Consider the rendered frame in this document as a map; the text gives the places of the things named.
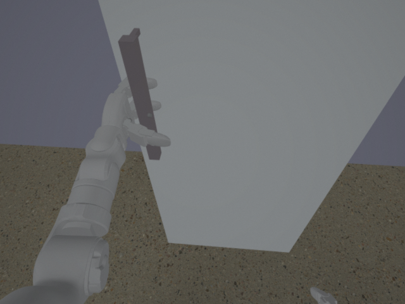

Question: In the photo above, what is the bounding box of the handle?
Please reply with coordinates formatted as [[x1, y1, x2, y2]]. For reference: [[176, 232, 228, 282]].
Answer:
[[118, 28, 161, 160]]

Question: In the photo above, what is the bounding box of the left robot upper arm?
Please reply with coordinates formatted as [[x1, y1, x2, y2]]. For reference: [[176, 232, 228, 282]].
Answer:
[[0, 235, 109, 304]]

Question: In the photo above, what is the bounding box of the robot left hand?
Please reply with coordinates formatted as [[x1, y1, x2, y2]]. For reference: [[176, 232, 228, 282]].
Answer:
[[101, 77, 171, 147]]

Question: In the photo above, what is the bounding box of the robot right hand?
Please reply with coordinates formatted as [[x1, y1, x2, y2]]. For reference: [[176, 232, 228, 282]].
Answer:
[[310, 287, 337, 304]]

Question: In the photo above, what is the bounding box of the fridge door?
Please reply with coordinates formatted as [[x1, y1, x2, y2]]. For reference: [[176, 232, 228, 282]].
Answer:
[[98, 0, 405, 253]]

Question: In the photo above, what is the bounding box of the left robot forearm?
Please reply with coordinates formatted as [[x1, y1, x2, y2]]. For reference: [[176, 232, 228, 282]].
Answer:
[[33, 125, 127, 285]]

